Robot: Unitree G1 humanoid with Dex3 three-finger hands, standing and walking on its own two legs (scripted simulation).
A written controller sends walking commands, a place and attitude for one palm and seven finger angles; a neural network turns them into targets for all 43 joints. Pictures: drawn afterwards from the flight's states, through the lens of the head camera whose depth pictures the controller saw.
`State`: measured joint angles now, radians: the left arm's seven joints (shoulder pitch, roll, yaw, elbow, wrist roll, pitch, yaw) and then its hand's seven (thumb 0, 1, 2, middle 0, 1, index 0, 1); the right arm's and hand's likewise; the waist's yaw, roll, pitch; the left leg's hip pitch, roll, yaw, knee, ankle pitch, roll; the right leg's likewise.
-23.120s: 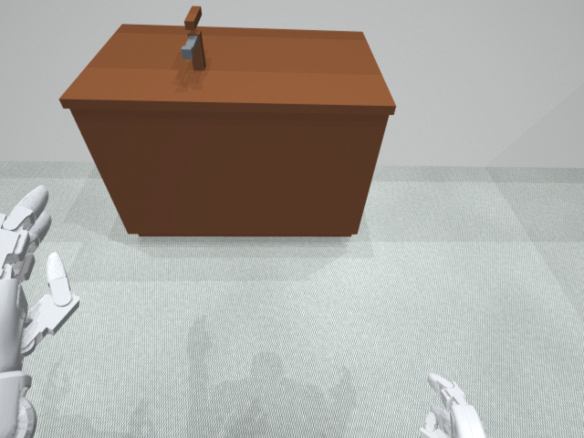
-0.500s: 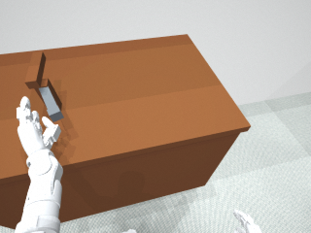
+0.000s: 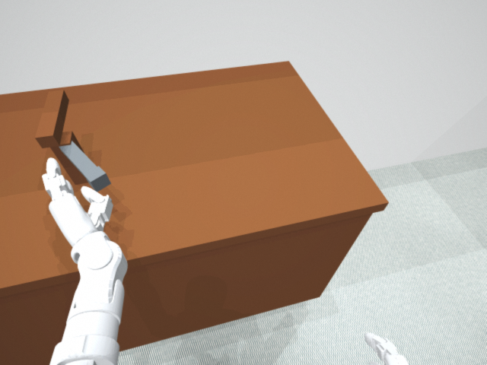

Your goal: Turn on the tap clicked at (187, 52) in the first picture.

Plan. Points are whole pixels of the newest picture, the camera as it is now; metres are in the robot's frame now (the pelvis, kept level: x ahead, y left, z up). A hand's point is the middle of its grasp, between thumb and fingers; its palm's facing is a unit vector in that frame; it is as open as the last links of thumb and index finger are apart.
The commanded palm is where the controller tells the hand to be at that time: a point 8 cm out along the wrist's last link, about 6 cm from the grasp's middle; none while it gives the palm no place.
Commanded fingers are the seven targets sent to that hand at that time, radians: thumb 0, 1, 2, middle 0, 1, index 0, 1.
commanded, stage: push the lever round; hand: left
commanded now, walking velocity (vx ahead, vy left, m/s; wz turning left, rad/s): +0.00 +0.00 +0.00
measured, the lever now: (97, 179) +0.40 +0.27 +0.08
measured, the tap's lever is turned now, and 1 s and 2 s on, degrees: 31 60 73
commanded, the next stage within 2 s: lift the hand up off the lever in 1.50 s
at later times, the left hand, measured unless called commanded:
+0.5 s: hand (126, 187) +0.39 +0.22 +0.07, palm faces +0.75 -0.66 -0.05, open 7.7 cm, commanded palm +0.34 +0.24 +0.07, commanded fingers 0.00 0.90 0.90 -0.15 -0.15 -0.15 -0.15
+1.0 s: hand (142, 173) +0.43 +0.21 +0.07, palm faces +0.82 -0.57 -0.07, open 7.7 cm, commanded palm +0.38 +0.21 +0.07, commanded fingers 0.00 0.90 0.90 -0.15 -0.15 -0.15 -0.15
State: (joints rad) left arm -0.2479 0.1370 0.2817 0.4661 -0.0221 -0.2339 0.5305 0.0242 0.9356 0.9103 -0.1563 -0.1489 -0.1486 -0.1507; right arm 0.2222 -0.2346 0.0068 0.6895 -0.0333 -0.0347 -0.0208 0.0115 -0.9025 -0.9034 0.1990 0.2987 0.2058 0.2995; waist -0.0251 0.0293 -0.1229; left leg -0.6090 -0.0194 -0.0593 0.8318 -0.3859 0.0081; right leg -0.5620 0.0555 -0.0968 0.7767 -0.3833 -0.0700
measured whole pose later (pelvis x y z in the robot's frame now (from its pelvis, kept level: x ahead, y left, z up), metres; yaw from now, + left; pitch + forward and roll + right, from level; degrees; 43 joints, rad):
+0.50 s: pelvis +0.00 +0.00 +0.00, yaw +0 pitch +11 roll -2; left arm -0.43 0.08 0.29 0.63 0.05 -0.22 0.72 0.02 0.94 0.91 -0.16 -0.15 -0.15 -0.15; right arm 0.22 -0.22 -0.01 0.73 -0.06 -0.01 0.00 0.01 -0.90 -0.90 0.20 0.30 0.21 0.30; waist -0.04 0.03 -0.14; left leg -0.65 -0.02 -0.07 0.85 -0.39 0.01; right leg -0.60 0.05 -0.11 0.80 -0.39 -0.07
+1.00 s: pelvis +0.00 -0.01 -0.01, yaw +0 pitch +13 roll -1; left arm -0.62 0.07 0.37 0.82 0.12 -0.20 0.87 -0.01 0.93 0.92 -0.16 -0.15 -0.15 -0.15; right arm 0.24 -0.21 -0.02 0.75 -0.10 0.02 0.04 0.01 -0.90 -0.90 0.20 0.30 0.20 0.30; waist -0.07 0.03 -0.16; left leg -0.71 -0.02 -0.07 0.87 -0.39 0.00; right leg -0.66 0.06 -0.11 0.81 -0.39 -0.08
